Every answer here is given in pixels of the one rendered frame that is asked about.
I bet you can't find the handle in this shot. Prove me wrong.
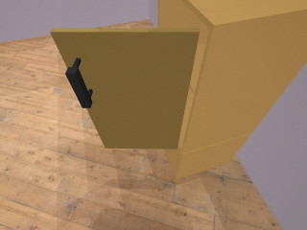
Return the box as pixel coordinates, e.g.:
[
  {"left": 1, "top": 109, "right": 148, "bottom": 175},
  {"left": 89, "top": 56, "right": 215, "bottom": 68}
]
[{"left": 65, "top": 57, "right": 93, "bottom": 108}]

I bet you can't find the cupboard door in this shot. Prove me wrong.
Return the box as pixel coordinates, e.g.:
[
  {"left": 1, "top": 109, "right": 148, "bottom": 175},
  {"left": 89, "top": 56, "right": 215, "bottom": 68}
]
[{"left": 50, "top": 28, "right": 200, "bottom": 150}]

